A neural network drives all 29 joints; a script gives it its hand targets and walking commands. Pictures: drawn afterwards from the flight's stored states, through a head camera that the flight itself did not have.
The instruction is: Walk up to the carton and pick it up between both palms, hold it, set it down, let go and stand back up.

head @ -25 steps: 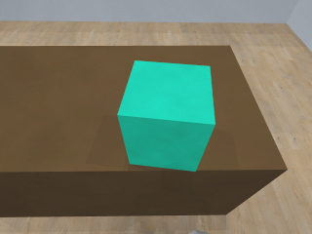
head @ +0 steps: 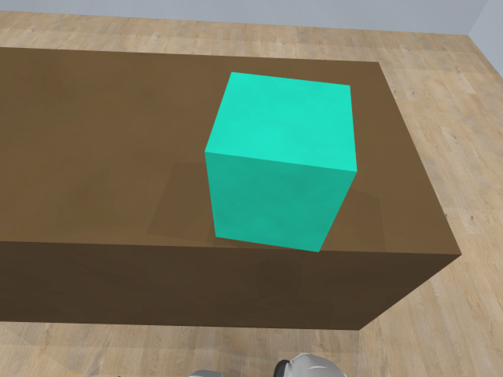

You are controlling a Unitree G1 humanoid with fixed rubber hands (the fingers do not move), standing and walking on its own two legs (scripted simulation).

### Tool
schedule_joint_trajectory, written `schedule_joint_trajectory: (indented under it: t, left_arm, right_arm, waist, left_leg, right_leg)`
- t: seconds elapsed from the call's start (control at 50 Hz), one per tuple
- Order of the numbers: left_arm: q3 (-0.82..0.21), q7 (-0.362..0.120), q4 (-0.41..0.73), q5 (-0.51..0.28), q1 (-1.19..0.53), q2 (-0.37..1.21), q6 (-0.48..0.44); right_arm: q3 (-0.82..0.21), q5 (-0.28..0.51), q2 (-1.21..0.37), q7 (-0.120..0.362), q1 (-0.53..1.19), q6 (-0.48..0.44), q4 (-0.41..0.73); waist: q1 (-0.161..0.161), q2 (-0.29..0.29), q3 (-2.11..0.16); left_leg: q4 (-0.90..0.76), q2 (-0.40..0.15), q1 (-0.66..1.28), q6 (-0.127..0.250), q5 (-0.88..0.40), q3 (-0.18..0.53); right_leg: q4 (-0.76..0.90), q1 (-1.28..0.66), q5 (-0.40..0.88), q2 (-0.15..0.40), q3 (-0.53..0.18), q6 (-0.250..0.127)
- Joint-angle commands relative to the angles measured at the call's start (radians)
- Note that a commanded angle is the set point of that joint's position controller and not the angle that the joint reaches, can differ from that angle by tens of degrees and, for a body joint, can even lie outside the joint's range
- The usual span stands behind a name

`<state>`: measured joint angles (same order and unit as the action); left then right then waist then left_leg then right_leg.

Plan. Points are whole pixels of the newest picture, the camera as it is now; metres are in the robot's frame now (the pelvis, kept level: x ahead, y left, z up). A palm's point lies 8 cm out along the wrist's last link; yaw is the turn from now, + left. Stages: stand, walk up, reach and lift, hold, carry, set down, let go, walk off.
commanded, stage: walk up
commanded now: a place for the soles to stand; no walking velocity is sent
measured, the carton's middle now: (277, 167) +0.45 -0.03 +0.04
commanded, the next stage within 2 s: reach and lift in 1.64 s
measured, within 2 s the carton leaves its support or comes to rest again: neither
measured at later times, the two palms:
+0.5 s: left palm out of the picture +0.01 +0.25 -0.13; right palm out of the picture +0.02 -0.23 -0.14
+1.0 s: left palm out of the picture +0.06 +0.25 -0.13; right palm out of the picture +0.04 -0.22 -0.13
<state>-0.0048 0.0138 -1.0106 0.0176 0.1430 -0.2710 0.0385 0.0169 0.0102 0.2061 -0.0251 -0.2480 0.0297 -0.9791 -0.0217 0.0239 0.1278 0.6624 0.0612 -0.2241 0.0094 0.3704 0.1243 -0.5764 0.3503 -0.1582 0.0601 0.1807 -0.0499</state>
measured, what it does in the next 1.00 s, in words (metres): stands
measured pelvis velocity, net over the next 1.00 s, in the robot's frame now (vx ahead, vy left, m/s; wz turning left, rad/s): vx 0.02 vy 0.02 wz -0.04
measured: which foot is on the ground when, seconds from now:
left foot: down 0.00-1.00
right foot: down 0.00-1.00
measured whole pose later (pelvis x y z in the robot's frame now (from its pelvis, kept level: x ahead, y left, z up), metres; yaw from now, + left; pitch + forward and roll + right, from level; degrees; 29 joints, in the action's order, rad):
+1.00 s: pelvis +0.02 +0.02 +0.01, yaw -2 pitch -2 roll +1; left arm -0.02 0.02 -1.07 0.01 0.21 -0.21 0.01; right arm 0.00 0.01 0.19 -0.02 -0.25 0.01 -1.06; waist -0.02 0.01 0.07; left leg 0.55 0.04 -0.16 0.03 0.35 0.00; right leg -0.54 0.34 -0.16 0.04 0.07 -0.02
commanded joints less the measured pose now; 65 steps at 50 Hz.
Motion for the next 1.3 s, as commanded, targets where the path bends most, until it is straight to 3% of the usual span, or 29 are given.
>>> schedule_joint_trajectory:
  t: [0.0, 0.02, 0.04, 0.06, 0.08, 0.12, 0.16, 0.18, 0.2, 0.22, 0.26, 0.3, 0.38, 0.42, 0.46, 0.5, 0.54, 0.6, 0.84, 1.1, 1.28]
  left_arm:
    - [0.037, 0.021, 0.046, -0.008, 0.073, -0.187, -0.026]
    - [0.043, 0.027, 0.045, -0.013, 0.058, -0.201, -0.023]
    - [0.045, 0.032, 0.054, -0.015, 0.023, -0.204, -0.020]
    - [0.043, 0.033, 0.063, -0.012, -0.006, -0.201, -0.018]
    - [0.043, 0.031, 0.068, -0.006, -0.023, -0.199, -0.016]
    - [0.036, 0.020, 0.068, 0.005, -0.034, -0.183, -0.010]
    - [0.031, 0.008, 0.072, 0.000, -0.030, -0.159, 0.000]
    - [0.029, 0.003, 0.073, -0.009, -0.010, -0.139, 0.005]
    - [0.031, 0.001, 0.067, -0.014, 0.012, -0.118, 0.008]
    - [0.029, -0.002, 0.057, -0.010, 0.041, -0.106, 0.006]
    - [0.023, -0.007, 0.043, -0.003, 0.071, -0.085, -0.009]
    - [0.021, -0.007, 0.032, 0.003, 0.100, -0.071, -0.026]
    - [0.023, 0.005, 0.033, -0.001, 0.123, -0.092, -0.042]
    - [0.029, 0.011, 0.035, -0.008, 0.123, -0.122, -0.041]
    - [0.032, 0.016, 0.021, -0.017, 0.127, -0.149, -0.036]
    - [0.033, 0.018, 0.018, -0.020, 0.099, -0.160, -0.032]
    - [0.032, 0.016, 0.019, -0.013, 0.087, -0.149, -0.031]
    - [0.028, 0.012, 0.007, -0.008, 0.112, -0.122, -0.031]
    - [0.010, 0.012, -0.011, -0.009, 0.122, -0.072, -0.045]
    - [0.016, 0.017, -0.009, -0.011, 0.089, -0.104, -0.049]
    - [0.018, 0.018, -0.004, -0.011, 0.071, -0.094, -0.045]
  right_arm:
    - [0.028, -0.010, 0.149, 0.005, -0.052, -0.016, 0.073]
    - [0.031, -0.018, 0.142, 0.005, -0.093, -0.014, 0.061]
    - [0.037, -0.028, 0.143, 0.004, -0.133, -0.014, 0.051]
    - [0.039, -0.029, 0.144, 0.005, -0.159, -0.017, 0.048]
    - [0.038, -0.026, 0.141, 0.006, -0.176, -0.022, 0.046]
    - [0.039, -0.018, 0.136, 0.012, -0.199, -0.030, 0.047]
    - [0.043, -0.004, 0.162, 0.014, -0.176, -0.031, 0.054]
    - [0.047, 0.005, 0.189, 0.011, -0.147, -0.030, 0.058]
    - [0.052, 0.018, 0.216, 0.008, -0.114, -0.027, 0.050]
    - [0.052, 0.022, 0.224, 0.005, -0.067, -0.027, 0.052]
    - [0.042, 0.012, 0.207, -0.002, -0.019, -0.033, 0.055]
    - [0.039, 0.001, 0.201, -0.003, 0.003, -0.034, 0.054]
    - [0.033, 0.002, 0.165, 0.005, -0.002, -0.022, 0.042]
    - [0.023, 0.002, 0.137, 0.009, -0.038, -0.018, 0.028]
    - [0.018, -0.009, 0.119, 0.011, -0.090, -0.018, 0.009]
    - [0.014, -0.017, 0.112, 0.010, -0.140, -0.024, -0.007]
    - [0.013, -0.012, 0.121, 0.010, -0.146, -0.034, -0.012]
    - [0.013, -0.004, 0.132, 0.008, -0.122, -0.042, -0.016]
    - [0.009, 0.000, 0.149, -0.001, -0.027, -0.043, -0.015]
    - [0.009, -0.007, 0.139, -0.005, -0.033, -0.032, -0.024]
    - [0.013, -0.005, 0.147, -0.009, -0.004, -0.028, -0.020]
  waist:
    - [-0.002, -0.019, -0.095]
    - [0.014, 0.039, -0.099]
    - [0.031, 0.069, -0.097]
    - [0.047, 0.083, -0.094]
    - [0.057, 0.097, -0.095]
    - [0.074, 0.112, -0.101]
    - [0.063, 0.058, -0.074]
    - [0.041, -0.005, -0.050]
    - [0.017, -0.065, -0.027]
    - [-0.006, -0.102, -0.011]
    - [-0.022, -0.123, -0.026]
    - [-0.026, -0.148, -0.061]
    - [-0.022, -0.149, -0.069]
    - [-0.010, -0.077, -0.027]
    - [0.016, -0.001, -0.012]
    - [0.046, 0.049, -0.031]
    - [0.048, 0.058, -0.052]
    - [0.026, 0.042, -0.083]
    - [-0.018, -0.073, -0.072]
    - [0.011, -0.002, -0.102]
    - [0.004, -0.013, -0.119]
  left_leg:
    - [-0.076, -0.028, -0.266, 0.039, 0.127, 0.057]
    - [0.039, -0.005, -0.201, 0.023, 0.129, -0.001]
    - [0.113, -0.021, -0.144, 0.015, 0.148, -0.029]
    - [0.112, -0.041, -0.116, 0.018, 0.146, -0.032]
    - [0.080, -0.054, -0.087, 0.027, 0.122, -0.033]
    - [-0.030, -0.072, -0.009, 0.047, 0.039, -0.017]
    - [-0.189, -0.095, -0.103, 0.068, 0.095, 0.057]
    - [-0.293, -0.131, -0.199, 0.088, 0.238, 0.150]
    - [-0.371, -0.162, -0.322, 0.119, 0.356, 0.219]
    - [-0.419, -0.182, -0.394, 0.125, 0.386, 0.253]
    - [-0.424, -0.173, -0.378, 0.090, 0.253, 0.220]
    - [-0.385, -0.162, -0.320, 0.084, 0.136, 0.176]
    - [-0.356, -0.141, -0.319, 0.083, 0.216, 0.124]
    - [-0.292, -0.103, -0.319, 0.064, 0.234, 0.076]
    - [-0.181, -0.060, -0.232, 0.046, 0.149, 0.005]
    - [-0.155, -0.064, -0.116, 0.042, 0.063, -0.014]
    - [-0.191, -0.081, -0.095, 0.048, 0.029, 0.002]
    - [-0.221, -0.094, -0.121, 0.052, 0.017, 0.017]
    - [-0.319, -0.165, -0.147, 0.066, -0.091, 0.062]
    - [-0.227, -0.132, -0.033, 0.049, -0.147, -0.016]
    - [-0.247, -0.150, -0.014, 0.054, -0.156, -0.019]
  right_leg:
    - [0.287, -0.224, -0.379, 0.236, -0.331, -0.070]
    - [0.357, -0.163, -0.450, 0.302, -0.395, -0.106]
    - [0.383, -0.107, -0.463, 0.347, -0.415, -0.135]
    - [0.384, -0.075, -0.439, 0.353, -0.394, -0.140]
    - [0.378, -0.047, -0.415, 0.335, -0.349, -0.129]
    - [0.350, 0.024, -0.418, 0.268, -0.248, -0.068]
    - [0.276, -0.008, -0.467, 0.184, -0.165, -0.006]
    - [0.200, -0.047, -0.461, 0.125, -0.138, 0.013]
    - [0.097, -0.132, -0.414, 0.058, -0.128, 0.020]
    - [0.036, -0.198, -0.344, 0.024, -0.125, 0.016]
    - [0.027, -0.256, -0.176, 0.009, -0.120, 0.005]
    - [0.022, -0.258, -0.094, 0.001, -0.116, 0.000]
    - [0.074, -0.252, -0.163, 0.030, -0.174, 0.002]
    - [0.181, -0.196, -0.289, 0.096, -0.259, -0.003]
    - [0.306, -0.099, -0.411, 0.173, -0.355, -0.020]
    - [0.360, -0.031, -0.435, 0.204, -0.386, -0.034]
    - [0.341, -0.046, -0.377, 0.171, -0.342, -0.020]
    - [0.289, -0.116, -0.293, 0.137, -0.304, -0.012]
    - [0.109, -0.159, -0.032, 0.060, -0.204, -0.011]
    - [0.145, -0.120, 0.086, 0.099, -0.279, -0.040]
    - [0.112, -0.119, 0.109, 0.075, -0.268, -0.034]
